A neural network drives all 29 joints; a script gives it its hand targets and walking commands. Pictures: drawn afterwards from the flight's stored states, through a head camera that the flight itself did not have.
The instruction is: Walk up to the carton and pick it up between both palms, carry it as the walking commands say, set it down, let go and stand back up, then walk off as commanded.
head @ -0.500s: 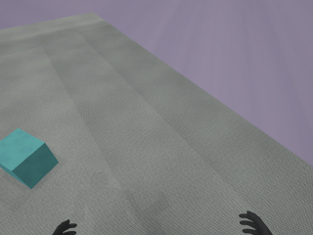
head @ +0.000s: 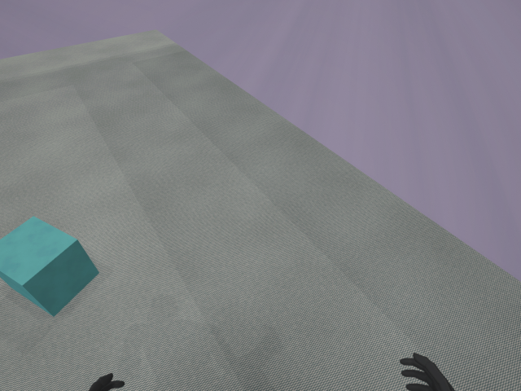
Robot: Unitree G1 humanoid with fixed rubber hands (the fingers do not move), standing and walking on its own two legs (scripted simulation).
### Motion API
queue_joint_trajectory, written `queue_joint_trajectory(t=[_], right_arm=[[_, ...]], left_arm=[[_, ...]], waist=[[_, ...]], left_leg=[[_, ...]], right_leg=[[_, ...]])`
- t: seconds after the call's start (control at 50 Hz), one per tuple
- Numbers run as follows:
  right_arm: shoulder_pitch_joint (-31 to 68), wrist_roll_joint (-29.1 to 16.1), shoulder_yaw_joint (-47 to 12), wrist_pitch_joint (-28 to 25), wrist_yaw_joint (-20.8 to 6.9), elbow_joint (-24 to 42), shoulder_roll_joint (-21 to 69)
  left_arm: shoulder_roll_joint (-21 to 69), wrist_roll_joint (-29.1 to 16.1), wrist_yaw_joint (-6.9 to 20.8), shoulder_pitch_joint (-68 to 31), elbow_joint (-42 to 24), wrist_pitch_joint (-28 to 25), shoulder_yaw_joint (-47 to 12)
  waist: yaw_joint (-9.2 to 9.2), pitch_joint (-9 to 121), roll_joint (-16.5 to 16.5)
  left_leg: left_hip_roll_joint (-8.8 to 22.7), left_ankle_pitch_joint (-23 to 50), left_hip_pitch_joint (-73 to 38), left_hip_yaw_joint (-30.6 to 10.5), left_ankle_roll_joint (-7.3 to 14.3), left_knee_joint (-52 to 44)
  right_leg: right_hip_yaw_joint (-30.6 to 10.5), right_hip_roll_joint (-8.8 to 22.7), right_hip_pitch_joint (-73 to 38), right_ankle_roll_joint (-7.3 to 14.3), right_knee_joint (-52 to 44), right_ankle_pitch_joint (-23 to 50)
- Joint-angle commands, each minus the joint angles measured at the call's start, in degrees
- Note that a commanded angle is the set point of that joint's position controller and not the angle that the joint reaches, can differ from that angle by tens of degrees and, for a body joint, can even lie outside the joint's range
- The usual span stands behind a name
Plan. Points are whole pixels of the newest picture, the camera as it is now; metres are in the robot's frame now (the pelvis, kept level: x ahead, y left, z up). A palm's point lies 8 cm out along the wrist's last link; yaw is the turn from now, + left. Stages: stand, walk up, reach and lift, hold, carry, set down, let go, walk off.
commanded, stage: walk up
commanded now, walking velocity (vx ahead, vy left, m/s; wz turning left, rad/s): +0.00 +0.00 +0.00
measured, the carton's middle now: (43, 265) +0.79 +0.94 -0.63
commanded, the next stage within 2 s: none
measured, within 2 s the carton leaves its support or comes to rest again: neither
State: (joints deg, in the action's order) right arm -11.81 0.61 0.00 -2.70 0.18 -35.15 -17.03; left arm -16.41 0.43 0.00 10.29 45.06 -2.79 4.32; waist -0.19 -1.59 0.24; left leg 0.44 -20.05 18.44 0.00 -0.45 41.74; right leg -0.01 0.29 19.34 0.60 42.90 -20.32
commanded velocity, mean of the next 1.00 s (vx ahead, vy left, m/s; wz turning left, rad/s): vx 0.00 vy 0.00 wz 0.00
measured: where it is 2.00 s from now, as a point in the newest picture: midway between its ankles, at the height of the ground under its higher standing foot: outside the picture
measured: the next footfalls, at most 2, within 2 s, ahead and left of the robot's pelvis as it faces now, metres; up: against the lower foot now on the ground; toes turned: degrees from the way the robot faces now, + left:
left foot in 0.52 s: +0.10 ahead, +0.21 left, +0.00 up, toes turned +7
right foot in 0.74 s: +0.14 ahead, +0.02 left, +0.00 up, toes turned +8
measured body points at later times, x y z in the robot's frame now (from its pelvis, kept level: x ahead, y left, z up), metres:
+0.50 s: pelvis +0.01 +0.05 +0.00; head +0.00 +0.06 +0.45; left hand +0.11 +0.41 -0.07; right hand +0.19 -0.23 -0.07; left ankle +0.05 +0.20 -0.70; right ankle +0.03 -0.11 -0.71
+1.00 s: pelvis +0.05 +0.13 +0.01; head +0.05 +0.11 +0.46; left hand +0.08 +0.51 -0.03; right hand +0.24 -0.13 -0.08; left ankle +0.05 +0.31 -0.66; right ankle +0.10 +0.01 -0.71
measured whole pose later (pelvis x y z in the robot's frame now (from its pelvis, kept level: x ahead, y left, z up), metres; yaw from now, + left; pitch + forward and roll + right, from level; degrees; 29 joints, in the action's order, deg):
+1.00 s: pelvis +0.05 +0.13 +0.01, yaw +14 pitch -4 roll +2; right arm -16.6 1.1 0.5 2.3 -7.4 -35.9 -25.3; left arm -27.1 0.4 -1.1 16.1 41.1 -5.7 6.7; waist -0.8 -2.9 1.0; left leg 3.8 -17.5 26.2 -0.7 -0.3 56.5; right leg 3.5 6.3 14.7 0.2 36.7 -18.2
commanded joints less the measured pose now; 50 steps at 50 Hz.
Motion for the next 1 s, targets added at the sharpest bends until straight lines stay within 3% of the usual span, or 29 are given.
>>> queue_joint_trajectory(t=[0.0, 0.1, 0.14, 0.16, 0.18, 0.2, 0.22, 0.24, 0.26, 0.3, 0.32, 0.34, 0.38, 0.4, 0.42, 0.44, 0.46, 0.48, 0.52, 0.62, 0.64, 0.66, 0.68, 0.7, 0.72, 0.74, 0.8, 0.92, 0.98], right_arm=[[5.2, 1.7, 5.5, -0.8, 0.6, -0.4, -14.6], [4.1, 1.1, 5.0, -0.9, 0.4, -2.0, -13.6], [3.2, 0.4, 4.9, -1.3, 0.6, -2.8, -14.1], [0.8, 2.9, 6.8, 1.5, -2.8, 3.3, -19.7], [4.3, 3.5, 6.9, 2.2, -4.7, 5.2, -18.0], [2.7, 4.1, 6.8, 2.8, -5.1, 5.5, -16.2], [2.9, 4.5, 7.6, 2.9, -5.0, 5.9, -18.6], [2.3, 4.3, 8.1, 2.9, -5.2, 3.8, -19.1], [1.0, 4.1, 7.7, 3.3, -5.8, 2.9, -18.0], [2.1, 3.2, 7.8, 3.4, -6.7, 3.9, -17.3], [2.7, 2.8, 7.9, 3.7, -7.2, 3.8, -18.3], [-0.9, 2.5, 7.7, 3.7, -7.0, 4.0, -17.1], [-1.7, 1.8, 7.9, 3.6, -7.4, 2.5, -17.2], [-8.8, 1.4, 9.0, 3.9, -7.3, 0.8, -17.6], [-12.2, 2.4, 10.0, 3.8, -7.0, -2.4, -19.3], [-17.6, 3.7, 10.9, 3.3, -6.0, -3.4, -25.5], [-13.8, 3.1, 10.4, 2.8, -5.5, -2.1, -27.7], [-9.7, 1.6, 9.2, 2.5, -5.7, 0.5, -26.0], [-3.5, 1.2, 8.9, 3.0, -5.0, 1.8, -23.6], [-2.4, 1.6, 7.2, 3.6, -6.2, 4.4, -21.4], [-0.7, 2.0, 7.2, 4.0, -6.5, 4.9, -21.8], [2.1, 1.5, 7.0, 4.1, -6.6, 5.4, -19.3], [0.8, 1.5, 5.7, 3.9, -6.4, 7.9, -15.5], [-4.0, 2.7, 5.6, 4.0, -5.7, 6.2, -16.1], [-2.9, 3.3, 7.6, 4.1, -6.0, 4.4, -21.6], [-5.1, 2.3, 7.9, 3.9, -6.5, 2.0, -23.6], [-4.8, 1.6, 7.7, 4.6, -8.1, 0.3, -21.2], [-0.1, 0.9, 7.2, 3.7, -8.3, 2.3, -19.5], [-4.4, 0.8, 8.5, 3.2, -8.4, 0.1, -19.6]], left_arm=[[-13.7, 1.5, -0.1, -4.2, -4.9, -0.4, 2.0], [-14.9, 1.2, 0.3, -3.2, -2.3, -1.0, 2.3], [-15.0, 1.9, 0.1, -4.4, -3.7, -1.2, 2.5], [-24.4, 1.4, 0.1, 1.5, -5.7, -2.0, 6.5], [-26.5, 1.9, -0.7, 8.7, -4.0, -2.9, 7.3], [-29.1, 2.6, -1.4, 8.1, -5.0, -3.6, 8.4], [-28.5, 1.7, -1.5, 4.7, -6.5, -3.8, 8.2], [-25.8, 1.8, -1.6, 4.2, -5.8, -3.9, 7.4], [-23.7, 2.0, -1.8, 2.2, -6.0, -4.0, 7.8], [-25.1, 2.9, -2.0, 2.0, -7.3, -4.0, 6.8], [-25.1, 2.5, -1.8, 2.7, -6.8, -4.1, 7.5], [-27.3, 2.6, -1.5, 1.5, -7.6, -3.5, 7.7], [-27.0, 2.4, -1.2, -0.2, -7.5, -2.8, 7.2], [-28.1, 2.4, -0.8, -4.9, -7.9, -2.6, 7.1], [-23.6, 2.8, -0.7, -5.9, -8.2, -2.1, 5.8], [-19.2, 1.7, -0.8, -5.6, -10.6, -1.4, 3.6], [-16.7, 1.5, -1.2, -5.1, -11.4, -1.6, 2.9], [-20.1, 1.4, -1.2, -3.3, -10.1, -0.9, 5.0], [-23.2, 0.6, -0.5, -1.8, -7.6, -1.1, 5.4], [-22.6, -0.2, -0.8, 1.3, -7.6, -2.7, 5.0], [-21.8, 0.3, -1.5, 6.2, -6.7, -3.4, 5.1], [-23.2, 0.6, -1.6, 13.0, -4.2, -3.9, 5.1], [-30.3, 2.4, -1.8, 16.8, -4.6, -3.8, 7.7], [-34.3, 2.0, -2.2, 10.0, -6.7, -3.5, 8.4], [-33.3, 1.0, -2.5, 4.2, -8.4, -3.0, 7.4], [-28.1, 0.2, -2.5, 0.2, -9.1, -3.1, 6.2], [-27.1, 1.2, -2.2, 2.7, -7.9, -4.1, 6.0], [-28.8, 1.2, -1.1, 6.5, -7.7, -3.7, 6.4], [-30.6, 1.6, -0.5, 0.0, -9.4, -2.9, 6.3]], waist=[[-0.50, -0.8, 1.3], [-0.33, 2.8, -0.3], [-0.90, 0.5, -0.2], [-3.02, 0.8, -0.1], [-6.10, -0.8, -3.4], [-6.11, -2.0, -11.5], [-3.93, -2.0, -6.9], [-2.59, -4.0, -1.4], [-1.00, -2.0, -0.2], [-2.21, 0.8, -8.2], [-2.49, 2.8, -7.6], [-0.41, 4.0, -10.0], [-0.06, 2.0, -10.7], [5.99, 4.0, -10.5], [7.74, 2.1, 0.8], [11.31, -1.0, 18.6], [7.83, -4.9, 25.5], [5.24, -3.5, 16.7], [2.61, -6.1, 6.9], [1.89, -1.1, 10.4], [-0.81, 0.6, 8.8], [-4.78, 4.4, 2.5], [-7.13, 7.8, -10.4], [-4.23, 5.4, -16.7], [-1.48, 2.0, -11.4], [1.11, -0.5, -2.0], [0.14, -2.2, -8.6], [-2.81, -3.4, -11.3], [0.92, 0.2, -12.5]], left_leg=[[5.8, -2.5, 2.4, -9.0, 4.8, -12.2], [2.9, 2.9, -0.3, -4.4, 4.1, -9.2], [4.6, 4.1, 0.2, -7.2, 5.1, -10.6], [3.0, -7.6, 20.2, -13.8, 6.7, -7.5], [0.4, -10.6, 30.8, -7.9, 4.3, 1.8], [1.5, -9.0, 34.6, -2.2, 1.9, 15.6], [5.1, -5.8, 29.4, -5.3, 0.3, 19.9], [4.2, -5.6, 26.6, -7.4, 0.5, 21.2], [5.5, -4.3, 25.8, -7.8, 0.5, 20.9], [5.6, -5.6, 22.0, -3.0, -0.4, 14.0], [4.9, -6.3, 21.0, -2.0, -0.4, 12.3], [5.0, -8.1, 14.8, 0.5, -0.1, 11.9], [4.8, -4.5, 8.9, 3.0, 0.0, 4.7], [4.1, 1.0, -3.1, 3.4, 0.8, 0.8], [-0.2, -0.4, -7.8, 3.3, 2.3, -5.9], [5.8, -13.7, -12.2, -18.0, 7.0, -19.2], [11.7, -8.6, -11.5, -38.9, 10.8, -28.0], [13.0, -14.3, -7.0, -40.1, 11.7, -28.8], [8.6, -13.5, -2.7, -31.0, 12.2, -27.7], [7.6, -2.1, 4.2, -29.6, 15.7, -20.6], [5.8, -0.4, 9.9, -25.3, 14.1, -15.7], [1.7, -3.8, 20.7, -17.3, 8.3, -8.6], [-5.6, -12.5, 33.9, -7.7, 1.9, 3.7], [-2.2, -10.1, 35.3, -6.0, 1.1, 19.7], [2.0, -5.1, 31.5, -7.3, 0.2, 25.9], [3.3, -1.2, 28.2, -10.5, -0.3, 24.6], [3.1, 2.0, 24.6, -7.5, 0.0, 21.6], [4.2, 2.7, 20.0, -2.1, -0.7, 9.3], [4.5, -0.3, 6.5, 2.6, -0.9, -0.7]], right_leg=[[-6.1, 3.2, 1.1, 3.3, -11.6, 0.8], [-9.4, 5.7, -0.8, 4.1, -13.1, 3.5], [-6.1, 3.8, 0.9, 4.0, -10.4, 5.0], [-7.9, 7.4, -15.0, 5.7, -11.2, -15.1], [-18.0, 15.1, -21.3, 8.4, -19.4, -26.1], [-29.9, 27.9, -20.2, 12.8, -28.5, -24.8], [-27.9, 28.7, -14.7, 13.2, -28.7, -19.7], [-24.3, 24.8, -11.7, 11.8, -27.8, -16.5], [-20.4, 23.6, -13.8, 11.3, -25.6, -6.6], [-11.5, 21.3, -13.9, 12.7, -21.6, 6.8], [-9.0, 21.0, -16.4, 13.6, -19.7, 14.0], [-6.9, 20.9, -13.3, 13.1, -18.0, 17.3], [0.4, 17.8, -6.4, 10.1, -15.6, 11.5], [4.1, 14.1, 1.7, 8.0, -10.5, 2.0], [6.1, 9.7, 6.3, 7.0, 2.9, -0.5], [8.9, 2.0, 23.1, 3.8, 22.2, -11.0], [4.2, -1.2, 34.9, 1.5, 30.6, -19.5], [-1.0, 1.2, 29.1, 1.3, 28.3, -16.0], [0.0, 3.6, 21.5, 0.5, 23.2, -8.1], [2.2, 0.0, 6.6, -0.3, 2.3, -13.1], [1.0, -0.9, -3.0, 1.4, -7.8, -10.0], [-0.9, 1.4, -19.4, 3.5, -17.4, -4.7], [-21.5, 16.4, -30.5, 7.6, -29.6, -24.8], [-37.1, 31.5, -21.5, 10.4, -33.7, -33.6], [-33.4, 31.0, -14.7, 13.4, -32.7, -30.9], [-26.4, 27.0, -10.8, 10.5, -30.8, -23.6], [-10.8, 19.7, -10.7, 8.3, -28.6, -13.6], [-3.9, 19.0, -9.3, 10.6, -26.4, -7.1], [2.4, 17.4, -6.0, 9.7, -21.3, -8.8]])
